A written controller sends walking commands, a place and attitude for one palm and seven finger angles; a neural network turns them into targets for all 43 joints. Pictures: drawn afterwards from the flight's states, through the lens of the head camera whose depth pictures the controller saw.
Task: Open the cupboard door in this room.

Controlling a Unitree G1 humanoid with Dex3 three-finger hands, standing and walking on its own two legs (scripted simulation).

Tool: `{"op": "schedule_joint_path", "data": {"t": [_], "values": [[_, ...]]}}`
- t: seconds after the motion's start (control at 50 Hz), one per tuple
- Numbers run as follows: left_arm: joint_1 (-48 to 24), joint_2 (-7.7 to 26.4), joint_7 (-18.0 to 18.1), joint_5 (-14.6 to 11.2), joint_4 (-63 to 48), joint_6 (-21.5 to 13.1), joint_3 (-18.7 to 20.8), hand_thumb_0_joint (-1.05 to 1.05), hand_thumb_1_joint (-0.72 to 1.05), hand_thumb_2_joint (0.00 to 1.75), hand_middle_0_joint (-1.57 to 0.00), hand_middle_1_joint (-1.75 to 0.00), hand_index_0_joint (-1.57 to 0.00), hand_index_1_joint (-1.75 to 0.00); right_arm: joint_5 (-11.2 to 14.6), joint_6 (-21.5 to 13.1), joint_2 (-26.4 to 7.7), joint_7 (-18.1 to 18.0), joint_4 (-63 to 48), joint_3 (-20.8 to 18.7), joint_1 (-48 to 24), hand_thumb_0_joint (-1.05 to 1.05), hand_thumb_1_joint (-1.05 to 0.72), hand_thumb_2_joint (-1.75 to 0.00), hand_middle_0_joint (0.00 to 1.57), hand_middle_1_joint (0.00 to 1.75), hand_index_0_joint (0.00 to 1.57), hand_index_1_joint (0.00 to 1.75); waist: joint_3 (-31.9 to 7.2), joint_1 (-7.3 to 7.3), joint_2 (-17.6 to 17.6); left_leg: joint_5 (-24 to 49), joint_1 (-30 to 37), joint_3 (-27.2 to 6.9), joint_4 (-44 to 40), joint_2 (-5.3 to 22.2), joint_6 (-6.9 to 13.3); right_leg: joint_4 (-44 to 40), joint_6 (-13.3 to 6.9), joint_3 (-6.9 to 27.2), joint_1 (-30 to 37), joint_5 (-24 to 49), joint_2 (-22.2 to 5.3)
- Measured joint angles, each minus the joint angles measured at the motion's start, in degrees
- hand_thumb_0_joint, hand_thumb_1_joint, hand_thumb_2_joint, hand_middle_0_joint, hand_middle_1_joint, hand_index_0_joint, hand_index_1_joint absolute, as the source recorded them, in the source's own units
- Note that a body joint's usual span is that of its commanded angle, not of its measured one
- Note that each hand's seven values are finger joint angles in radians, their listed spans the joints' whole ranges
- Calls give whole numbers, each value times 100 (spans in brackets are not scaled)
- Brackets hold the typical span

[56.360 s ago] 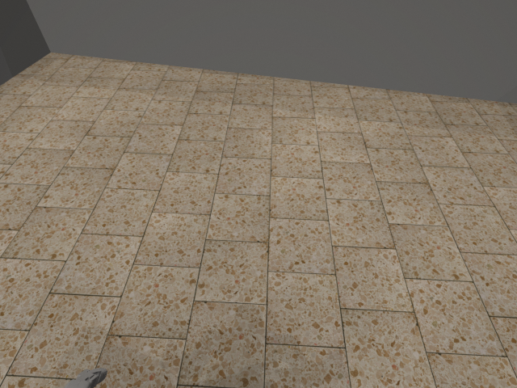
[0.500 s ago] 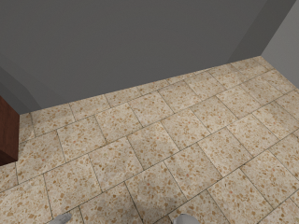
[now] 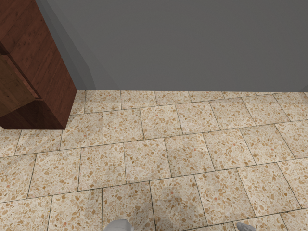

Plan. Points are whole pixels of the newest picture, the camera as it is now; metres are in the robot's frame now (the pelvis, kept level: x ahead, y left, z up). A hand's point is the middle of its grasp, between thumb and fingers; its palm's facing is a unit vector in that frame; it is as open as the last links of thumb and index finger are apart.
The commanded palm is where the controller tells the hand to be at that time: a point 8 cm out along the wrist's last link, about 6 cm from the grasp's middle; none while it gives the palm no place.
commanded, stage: turn to face it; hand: left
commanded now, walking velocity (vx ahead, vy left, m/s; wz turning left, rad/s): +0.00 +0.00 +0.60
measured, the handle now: out of the picture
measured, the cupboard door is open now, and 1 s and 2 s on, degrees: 41 41 41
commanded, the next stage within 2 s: take the last steps up to it in 1.28 s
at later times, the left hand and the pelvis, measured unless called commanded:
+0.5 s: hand out of the picture +0.08 +0.22 -0.15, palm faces +0.26 -0.92 -0.30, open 7.4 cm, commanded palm none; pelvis +0.01 -0.02 -0.01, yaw +15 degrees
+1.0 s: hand out of the picture -0.06 +0.22 -0.18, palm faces +0.58 -0.77 -0.26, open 7.4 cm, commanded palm none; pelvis +0.01 +0.00 +0.00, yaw +34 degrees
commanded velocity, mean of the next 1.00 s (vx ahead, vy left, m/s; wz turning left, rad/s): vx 0.00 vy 0.00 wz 0.55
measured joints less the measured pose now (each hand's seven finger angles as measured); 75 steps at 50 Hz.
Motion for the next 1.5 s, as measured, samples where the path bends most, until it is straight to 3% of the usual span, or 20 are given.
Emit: {"op": "schedule_joint_path", "data": {"t": [0.04, 0.08, 0.16, 0.3, 0.46, 0.5, 0.54, 0.62, 0.7, 0.78, 0.84, 0.86, 0.9, 1.0, 1.1, 1.2, 1.24, 1.3, 1.38, 1.5], "values": [[115, 95, -26, -31, 32, 34, 52, 0, 91, 90, -20, -30, -20, -30, -16, -95, -13, 11, -104, 27, -26, 0, -91, -90, 20, 30, 19, 30, -71, 14, -33, 672, 332, 71, -748, -55, 186, 485, 100, -102, -170, -248, -113], [57, 243, -30, -61, 122, 165, 106, 1, 91, 90, -20, -30, -20, -30, -33, -209, 49, -18, -176, 29, -64, 0, -91, -90, 20, 30, 20, 30, -65, 18, -160, 686, 186, 17, -524, -175, 508, 1564, 244, 348, -625, -870, -97], [-165, 375, -3, -38, 190, 347, 183, 1, 91, 90, -20, -30, -20, -30, -53, -263, 137, -135, -239, 119, 64, 0, -91, -90, 20, 30, 20, 30, -139, 41, -148, 649, 244, -183, -708, -238, 537, 3008, 339, 1074, -1423, -809, 223], [-478, 326, -53, -36, -61, 267, 162, 1, 91, 90, -20, -30, -19, -30, -69, -222, 182, -164, -126, 165, 333, 0, -90, -90, 20, 30, 20, 30, -251, -15, 121, 1090, 427, -568, -1373, -317, 529, 2637, 422, 1494, -1749, -165, 377], [-686, 195, -30, -87, -297, 138, 70, 1, 91, 90, -20, -30, -19, -30, -65, -113, 192, -133, -34, 61, 627, 0, -90, -90, 20, 30, 20, 30, -291, -211, 358, 1062, 91, -1138, -1093, -448, 292, 297, 319, 1453, -769, 171, 727], [-659, 106, -2, -47, -321, 35, 43, 0, 91, 90, -20, -30, -19, -30, -20, -78, 122, -128, 19, -5, 648, 0, -90, -90, 20, 30, 20, 30, -285, -182, 450, 477, -183, -1197, -481, -486, 219, -61, 100, 1370, -593, 310, 751], [-612, -21, 21, -31, -293, 5, -36, 0, 91, 90, -20, -30, -20, -30, -30, -31, 18, -112, 81, -65, 620, 0, -90, -90, 20, 30, 20, 30, -203, -222, 547, -223, -556, -1029, 760, -503, 160, -5, -62, 1189, -492, 265, 689], [-411, -156, 51, -43, -198, 27, -90, 0, 91, 90, -20, -30, -20, -30, -35, 41, -66, -54, 132, -112, 567, 0, -91, -90, 20, 30, 20, 30, -156, -271, 439, -178, -898, -563, 2184, -294, -7, -291, -98, 925, -163, 326, 468], [-283, -155, 30, -25, -118, 32, -94, 1, 90, 90, -20, -30, -20, -30, -17, 61, -44, -11, 118, -89, 475, 0, -91, -90, 20, 30, 20, 30, -115, -259, 204, -132, -651, -308, 1576, -60, -97, -405, -52, 630, 20, 309, 242], [-186, -63, 0, 2, -79, 13, -53, 0, 90, 90, -20, -30, -20, -30, -3, 29, -30, 3, 86, -44, 293, 0, -91, -90, 20, 30, 19, 30, -43, -121, 29, -189, -196, -120, 448, 4, -48, -162, 39, 343, 23, 119, 42], [-41, 71, -27, -27, -31, 33, 13, 0, 90, 90, -20, -30, -20, -30, -11, -74, -44, 6, -20, -5, 183, 0, -91, -90, 20, 30, 19, 30, -81, -59, -60, 487, 298, 11, -648, -57, 66, 346, 171, 161, -122, -186, -125], [2, 127, -39, -51, -8, 66, 43, 0, 90, 90, -20, -30, -20, -30, -26, -139, -53, 2, -67, -10, 157, 0, -91, -90, 20, 30, 19, 30, -123, -61, -74, 852, 318, -25, -780, -81, 213, 738, 220, 199, -307, -320, -182], [-62, 272, -13, -68, 90, 217, 98, 1, 90, 90, -20, -30, -20, -30, -39, -233, 16, -45, -122, 17, 86, 0, -91, -90, 20, 30, 20, 30, -96, -24, -179, 685, 184, -80, -489, -166, 413, 1815, 285, 713, -787, -982, -98], [-249, 390, -15, -43, 168, 346, 178, 1, 91, 90, -20, -30, -19, -30, -84, -264, 137, -181, -177, 129, 169, 0, -91, -90, 20, 30, 20, 30, -205, 24, -53, 749, 337, -340, -882, -165, 422, 2977, 322, 1251, -1565, -651, 248], [-350, 331, -50, -46, 54, 278, 144, 1, 91, 90, -20, -30, -19, -30, -90, -242, 220, -187, -115, 193, 268, 0, -90, -90, 20, 30, 20, 30, -276, 31, 132, 1011, 484, -542, -1308, -186, 398, 2371, 344, 1360, -1604, -309, 389], [-362, 188, -47, -71, -6, 187, 74, 1, 91, 90, -20, -30, -19, -30, -92, -182, 274, -170, -38, 192, 390, 0, -90, -90, 20, 30, 20, 30, -324, -36, 295, 983, 403, -743, -1210, -220, 266, 922, 300, 1276, -1000, -81, 617], [-294, 132, -38, -62, -26, 82, 44, 0, 91, 90, -20, -30, -19, -30, -50, -157, 274, -162, -1, 169, 464, 0, -90, -90, 20, 30, 20, 30, -382, -23, 312, 843, 253, -792, -927, -274, 188, 119, 164, 1230, -620, 266, 660], [-241, -87, -15, -17, 45, -8, -53, 0, 91, 90, -20, -30, -19, -30, -16, -68, 170, -156, 122, 80, 468, 0, -90, -90, 20, 30, 20, 30, -307, -49, 496, -265, -193, -818, 487, -340, 194, 183, -187, 1048, -540, 221, 658], [-64, -271, 10, -35, 137, -32, -117, 0, 91, 90, -20, -30, -20, -30, -19, 5, 107, -125, 295, 10, 462, 0, -91, -90, 20, 30, 20, 30, -274, -62, 462, -162, -600, -612, 2023, -292, 104, -225, -241, 885, -249, 400, 555], [152, -291, 14, -13, 338, -122, -64, 1, 92, 90, -20, -30, -20, -30, -37, -14, 150, -88, 459, 9, 511, 0, -91, -90, 20, 30, 20, 30, -305, 0, 246, 3, -347, -453, 1500, -63, 0, -673, -212, 630, 21, 556, 453]]}}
